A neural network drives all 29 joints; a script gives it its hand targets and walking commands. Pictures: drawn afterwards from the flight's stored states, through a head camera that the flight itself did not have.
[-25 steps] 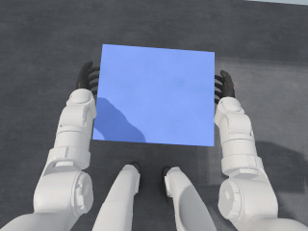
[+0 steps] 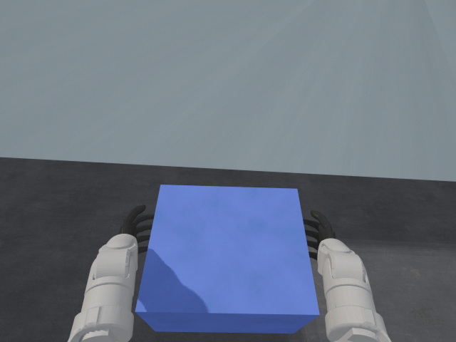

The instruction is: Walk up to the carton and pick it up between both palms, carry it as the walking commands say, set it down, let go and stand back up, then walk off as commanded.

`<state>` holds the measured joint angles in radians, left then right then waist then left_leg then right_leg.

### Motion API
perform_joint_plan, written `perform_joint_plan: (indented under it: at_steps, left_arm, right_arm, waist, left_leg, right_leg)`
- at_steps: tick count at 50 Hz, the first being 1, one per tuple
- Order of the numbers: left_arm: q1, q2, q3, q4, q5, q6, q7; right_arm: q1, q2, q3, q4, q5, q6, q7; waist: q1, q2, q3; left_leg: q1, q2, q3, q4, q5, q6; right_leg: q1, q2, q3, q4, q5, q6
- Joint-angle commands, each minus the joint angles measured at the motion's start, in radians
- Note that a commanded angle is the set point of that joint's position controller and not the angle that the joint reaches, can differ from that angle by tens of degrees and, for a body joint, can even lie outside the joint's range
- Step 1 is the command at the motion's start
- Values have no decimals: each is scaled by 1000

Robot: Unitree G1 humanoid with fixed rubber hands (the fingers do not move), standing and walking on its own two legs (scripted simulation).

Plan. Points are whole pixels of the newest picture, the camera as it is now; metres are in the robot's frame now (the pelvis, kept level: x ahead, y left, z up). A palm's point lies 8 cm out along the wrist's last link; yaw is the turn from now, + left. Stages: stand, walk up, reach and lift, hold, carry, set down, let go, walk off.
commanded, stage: reach and lift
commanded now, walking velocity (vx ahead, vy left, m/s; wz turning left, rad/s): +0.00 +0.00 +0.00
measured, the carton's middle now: (227, 259) +0.31 +0.00 -0.04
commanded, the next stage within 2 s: hold in 1.24 s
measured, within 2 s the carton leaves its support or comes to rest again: neither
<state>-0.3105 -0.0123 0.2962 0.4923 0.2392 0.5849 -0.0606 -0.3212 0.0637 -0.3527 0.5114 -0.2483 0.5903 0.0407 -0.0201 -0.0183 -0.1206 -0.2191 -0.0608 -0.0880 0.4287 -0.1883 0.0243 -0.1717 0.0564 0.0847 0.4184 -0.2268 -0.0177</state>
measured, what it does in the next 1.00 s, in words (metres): stands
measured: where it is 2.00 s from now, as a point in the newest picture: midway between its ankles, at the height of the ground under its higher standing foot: outside the picture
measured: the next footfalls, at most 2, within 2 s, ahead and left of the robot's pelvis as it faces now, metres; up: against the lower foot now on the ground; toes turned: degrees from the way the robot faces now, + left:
none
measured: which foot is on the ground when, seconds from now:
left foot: down 0.00-1.00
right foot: down 0.00-1.00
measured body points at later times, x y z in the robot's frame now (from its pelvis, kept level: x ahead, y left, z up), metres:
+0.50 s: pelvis +0.02 -0.01 +0.01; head -0.04 -0.01 +0.45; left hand +0.30 +0.18 +0.04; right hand +0.30 -0.19 +0.03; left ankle +0.03 +0.10 -0.74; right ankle +0.00 -0.11 -0.74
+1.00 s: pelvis +0.00 -0.02 +0.00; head -0.07 -0.01 +0.45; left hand +0.30 +0.18 +0.04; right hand +0.30 -0.19 +0.03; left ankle +0.03 +0.10 -0.74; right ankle +0.00 -0.11 -0.74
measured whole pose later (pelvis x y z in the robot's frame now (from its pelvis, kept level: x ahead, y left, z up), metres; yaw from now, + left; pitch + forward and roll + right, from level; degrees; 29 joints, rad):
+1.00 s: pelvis +0.00 -0.02 +0.00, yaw +0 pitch -4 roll +0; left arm -0.33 -0.04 0.31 0.44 0.25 0.68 0.03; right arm -0.31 0.13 -0.32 0.43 -0.25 0.67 -0.09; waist 0.02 -0.02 -0.09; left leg -0.14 -0.03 -0.10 0.36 -0.16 -0.01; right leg -0.10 0.08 0.09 0.37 -0.20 -0.05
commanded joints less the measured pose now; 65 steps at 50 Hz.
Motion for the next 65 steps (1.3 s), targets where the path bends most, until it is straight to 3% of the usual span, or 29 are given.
perform_joint_plan:
  at_steps: [1, 4, 8, 9, 11, 12, 13, 15, 18, 19, 22, 24, 25, 30, 31, 32, 34, 36, 42, 43, 48, 49, 51, 54, 56, 57, 60, 62, 65]
  left_arm:
    - [-561, -947, -546, -187, -249, 7, -266]
    - [-540, -953, -613, -291, -289, 24, -261]
    - [-468, -920, -615, -302, -287, 67, -264]
    - [-451, -920, -618, -303, -289, 72, -264]
    - [-420, -935, -632, -298, -282, 93, -260]
    - [-414, -964, -665, -329, -299, 91, -258]
    - [-387, -932, -604, -288, -275, 91, -263]
    - [-406, -951, -660, -337, -295, 93, -262]
    - [-423, -922, -624, -325, -272, 95, -257]
    - [-460, -890, -604, -322, -259, 97, -258]
    - [-497, -933, -637, -341, -300, 95, -267]
    - [-503, -890, -598, -321, -266, 99, -266]
    - [-535, -898, -616, -318, -274, 97, -270]
    - [-530, -905, -590, -303, -266, 85, -280]
    - [-560, -913, -605, -291, -280, 87, -279]
    - [-550, -913, -596, -275, -272, 83, -287]
    - [-565, -925, -612, -278, -279, 84, -292]
    - [-561, -909, -555, -232, -257, 82, -296]
    - [-645, -941, -568, -216, -266, 63, -317]
    - [-629, -940, -543, -202, -255, 64, -325]
    - [-731, -947, -513, -151, -248, 55, -341]
    - [-713, -955, -509, -132, -257, 56, -345]
    - [-678, -971, -508, -101, -255, 54, -347]
    - [-699, -969, -487, -121, -245, 55, -350]
    - [-690, -973, -461, -77, -234, 60, -352]
    - [-679, -980, -487, -95, -241, 60, -350]
    - [-659, -965, -463, -115, -236, 56, -347]
    - [-675, -984, -499, -135, -255, 53, -348]
    - [-621, -997, -499, -105, -240, 66, -339]
  right_arm:
    - [-592, 893, 557, -215, 266, -7, 281]
    - [-576, 916, 643, -320, 313, 13, 270]
    - [-470, 868, 649, -355, 313, 47, 250]
    - [-483, 846, 643, -368, 297, 53, 245]
    - [-422, 868, 649, -349, 306, 73, 247]
    - [-431, 855, 695, -427, 314, 64, 247]
    - [-481, 878, 691, -419, 312, 73, 240]
    - [-431, 878, 707, -399, 303, 83, 241]
    - [-459, 875, 685, -374, 300, 85, 255]
    - [-486, 873, 671, -346, 288, 87, 260]
    - [-475, 886, 676, -363, 281, 81, 247]
    - [-451, 895, 658, -298, 280, 90, 251]
    - [-459, 865, 638, -294, 270, 83, 255]
    - [-532, 900, 659, -318, 286, 76, 259]
    - [-515, 892, 657, -282, 288, 77, 260]
    - [-588, 885, 657, -323, 290, 67, 258]
    - [-524, 902, 643, -276, 282, 70, 261]
    - [-586, 909, 628, -274, 287, 66, 270]
    - [-600, 939, 601, -198, 280, 53, 279]
    - [-635, 945, 599, -209, 285, 51, 287]
    - [-645, 954, 538, -110, 258, 52, 303]
    - [-681, 950, 559, -138, 268, 45, 308]
    - [-664, 940, 562, -135, 271, 42, 310]
    - [-699, 963, 542, -118, 273, 40, 317]
    - [-694, 958, 509, -93, 259, 43, 318]
    - [-662, 943, 518, -94, 250, 44, 321]
    - [-684, 934, 512, -118, 262, 34, 328]
    - [-635, 952, 535, -120, 255, 40, 321]
    - [-668, 929, 541, -155, 259, 37, 324]
  waist:
    - [11, 47, -230]
    - [29, 22, -283]
    - [15, 31, -261]
    - [0, -3, -244]
    - [23, 50, -229]
    - [8, 43, -269]
    - [33, -13, -239]
    - [14, 6, -234]
    - [57, 25, -188]
    - [56, 22, -171]
    - [20, 1, -216]
    - [44, 21, -140]
    - [17, 29, -147]
    - [47, 22, -164]
    - [22, 35, -161]
    - [46, 12, -189]
    - [29, 32, -217]
    - [56, 21, -181]
    - [31, 41, -237]
    - [51, 36, -249]
    - [30, 42, -223]
    - [42, 17, -242]
    - [18, -6, -233]
    - [41, 47, -255]
    - [52, 25, -207]
    - [29, 42, -220]
    - [59, 45, -222]
    - [16, 6, -222]
    - [38, 62, -208]
  left_leg:
    - [261, 5, -13, -87, 280, -15]
    - [313, 4, -21, -81, 374, -18]
    - [330, 9, -27, -91, 451, -27]
    - [322, 4, -24, -107, 441, -30]
    - [328, 13, -26, -106, 473, -40]
    - [342, 2, -15, -110, 515, -48]
    - [316, 1, -9, -110, 456, -34]
    - [335, 2, -11, -119, 492, -44]
    - [309, -6, 1, -117, 405, -45]
    - [281, -11, 11, -124, 315, -39]
    - [307, -9, 7, -106, 348, -40]
    - [253, -18, 13, -112, 269, -38]
    - [265, -10, 7, -122, 283, -42]
    - [259, -16, 8, -100, 255, -34]
    - [252, -13, 12, -115, 265, -37]
    - [249, -12, 7, -100, 253, -38]
    - [251, -12, 8, -103, 275, -41]
    - [215, -11, 13, -101, 228, -37]
    - [229, -14, 22, -99, 250, -39]
    - [222, -16, 23, -101, 219, -38]
    - [217, -11, 32, -108, 121, -32]
    - [220, -13, 37, -109, 153, -34]
    - [244, -10, 29, -113, 152, -28]
    - [219, -14, 32, -105, 159, -33]
    - [201, -14, 37, -120, 127, -29]
    - [229, -9, 29, -119, 168, -35]
    - [224, -4, 34, -111, 175, -36]
    - [250, -7, 28, -111, 171, -33]
    - [249, -5, 28, -128, 177, -38]
  right_leg:
    - [40, 1, 1, -116, 236, -6]
    - [62, 12, 7, -120, 288, 5]
    - [84, -1, 26, -143, 379, 11]
    - [91, 5, 11, -146, 378, 18]
    - [95, -4, 35, -157, 398, 10]
    - [133, 5, 22, -144, 459, 21]
    - [145, 1, 22, -147, 431, 22]
    - [125, 13, 12, -146, 427, 24]
    - [117, 7, 17, -154, 354, 19]
    - [110, 10, 15, -151, 291, 22]
    - [120, 11, 17, -143, 347, 17]
    - [104, 1, 26, -152, 296, 20]
    - [99, 13, 9, -147, 303, 15]
    - [77, 10, 21, -138, 267, 18]
    - [81, 12, 12, -140, 276, 16]
    - [84, 25, 10, -130, 236, 19]
    - [105, 14, 19, -127, 295, 22]
    - [92, 15, 18, -124, 232, 25]
    - [71, 7, 26, -128, 262, 25]
    - [91, 5, 23, -129, 217, 28]
    - [44, 1, 29, -147, 91, 20]
    - [49, 4, 19, -145, 120, 22]
    - [40, 0, 15, -156, 117, 20]
    - [64, -8, 30, -147, 142, 22]
    - [44, -5, 23, -165, 86, 17]
    - [44, -2, 22, -161, 141, 15]
    - [50, -11, 34, -157, 141, 11]
    - [49, -6, 20, -167, 141, 17]
    - [47, -5, 25, -169, 149, 6]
